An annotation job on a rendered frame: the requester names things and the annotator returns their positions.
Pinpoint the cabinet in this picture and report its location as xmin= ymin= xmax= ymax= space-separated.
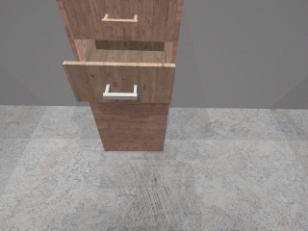
xmin=56 ymin=0 xmax=184 ymax=152

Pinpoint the drawer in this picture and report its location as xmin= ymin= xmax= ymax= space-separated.
xmin=63 ymin=39 xmax=176 ymax=103

